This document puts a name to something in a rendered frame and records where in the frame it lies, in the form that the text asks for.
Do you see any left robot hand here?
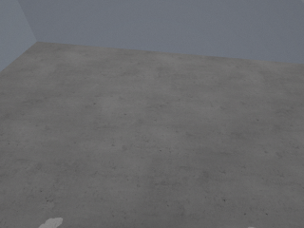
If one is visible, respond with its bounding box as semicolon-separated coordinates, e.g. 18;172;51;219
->
38;218;63;228

